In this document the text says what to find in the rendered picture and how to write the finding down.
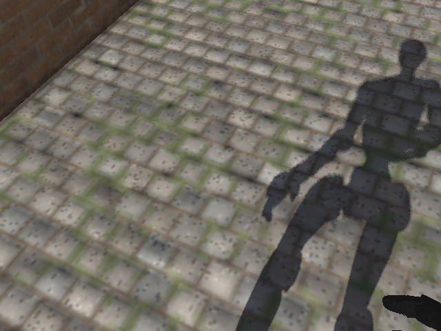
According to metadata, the right robot hand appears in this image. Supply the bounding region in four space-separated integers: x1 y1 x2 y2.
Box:
382 294 441 331

